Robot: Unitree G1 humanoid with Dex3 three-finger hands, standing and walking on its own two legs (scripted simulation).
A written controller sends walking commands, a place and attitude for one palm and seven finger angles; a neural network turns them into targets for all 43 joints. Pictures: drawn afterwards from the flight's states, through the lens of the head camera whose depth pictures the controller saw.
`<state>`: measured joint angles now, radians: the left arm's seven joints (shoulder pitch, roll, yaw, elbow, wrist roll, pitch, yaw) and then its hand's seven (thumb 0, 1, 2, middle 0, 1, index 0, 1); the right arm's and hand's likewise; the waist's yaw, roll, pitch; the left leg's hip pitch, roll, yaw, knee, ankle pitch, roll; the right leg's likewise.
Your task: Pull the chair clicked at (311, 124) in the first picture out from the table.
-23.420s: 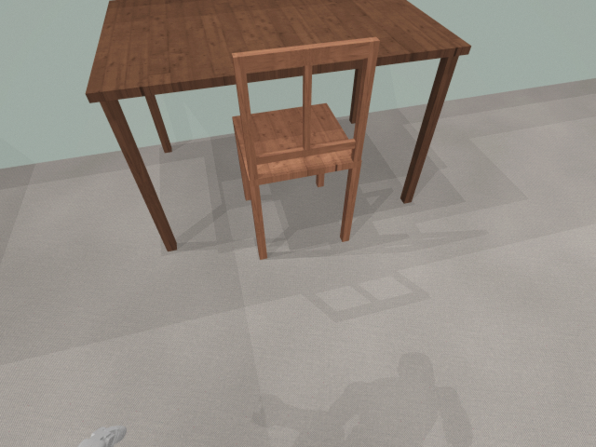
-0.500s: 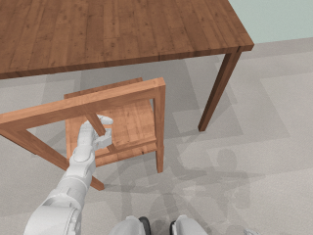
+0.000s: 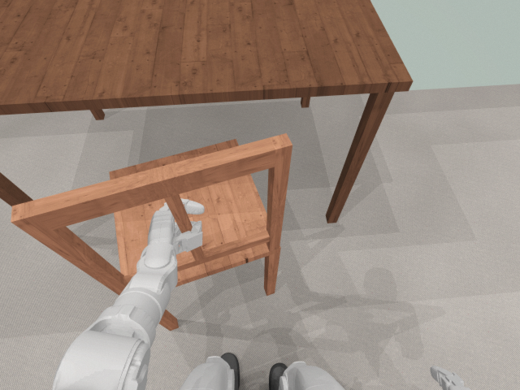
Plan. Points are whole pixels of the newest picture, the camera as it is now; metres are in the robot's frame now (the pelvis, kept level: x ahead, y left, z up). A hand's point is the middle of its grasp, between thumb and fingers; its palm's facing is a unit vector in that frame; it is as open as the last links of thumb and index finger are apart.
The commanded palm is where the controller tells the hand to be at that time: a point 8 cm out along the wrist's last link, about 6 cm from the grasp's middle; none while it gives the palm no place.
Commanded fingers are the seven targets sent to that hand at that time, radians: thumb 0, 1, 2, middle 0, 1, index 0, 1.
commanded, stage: step backward, pulling the chair out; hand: left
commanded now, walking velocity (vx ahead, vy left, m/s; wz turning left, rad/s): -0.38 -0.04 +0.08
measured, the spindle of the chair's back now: (187, 229) +0.40 +0.13 -0.08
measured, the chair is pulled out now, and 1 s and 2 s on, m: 0.19 0.19 0.19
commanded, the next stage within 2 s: none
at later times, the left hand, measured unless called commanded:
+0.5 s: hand (193, 238) +0.37 +0.11 -0.06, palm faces -0.02 -0.98 -0.19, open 5.4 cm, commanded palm +0.37 +0.16 -0.05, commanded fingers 0.00 0.90 0.90 -0.50 -1.45 -0.50 -1.45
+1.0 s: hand (192, 239) +0.37 +0.11 -0.06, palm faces -0.05 -0.98 -0.18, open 5.3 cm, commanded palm +0.37 +0.16 -0.05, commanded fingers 0.00 0.90 0.90 -0.50 -1.45 -0.50 -1.45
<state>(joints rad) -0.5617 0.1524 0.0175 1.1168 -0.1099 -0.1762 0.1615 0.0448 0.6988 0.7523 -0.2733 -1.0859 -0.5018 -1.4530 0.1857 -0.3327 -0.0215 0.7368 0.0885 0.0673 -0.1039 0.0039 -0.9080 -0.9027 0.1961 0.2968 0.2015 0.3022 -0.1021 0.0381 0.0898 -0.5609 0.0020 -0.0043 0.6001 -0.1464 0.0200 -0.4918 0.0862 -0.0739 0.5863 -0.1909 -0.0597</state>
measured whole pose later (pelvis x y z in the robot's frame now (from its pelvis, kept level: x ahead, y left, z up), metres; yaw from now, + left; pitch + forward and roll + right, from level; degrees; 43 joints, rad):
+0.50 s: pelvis -0.01 +0.00 -0.01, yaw -2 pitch +5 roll +0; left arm -0.55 0.17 0.03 1.12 -0.10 -0.21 0.11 0.03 0.66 0.79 -0.27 -1.13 -0.50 -1.45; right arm 0.19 -0.21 0.01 0.78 0.04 -0.03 -0.11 0.01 -0.90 -0.90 0.20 0.30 0.21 0.30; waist -0.07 0.06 0.10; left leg -0.57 0.01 0.04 0.64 -0.15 0.02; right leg -0.53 0.08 -0.04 0.66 -0.21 -0.08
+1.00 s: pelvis -0.01 +0.01 +0.00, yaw -2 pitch +4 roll -1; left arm -0.56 0.17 -0.02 1.09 -0.09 -0.18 0.11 0.03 0.68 0.76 -0.24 -1.16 -0.50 -1.45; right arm 0.17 -0.23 0.01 0.75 0.05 -0.01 -0.11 0.00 -0.91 -0.90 0.20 0.30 0.20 0.30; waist -0.07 0.03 0.11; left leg -0.56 0.00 0.03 0.62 -0.14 0.03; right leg -0.51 0.07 -0.05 0.64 -0.21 -0.06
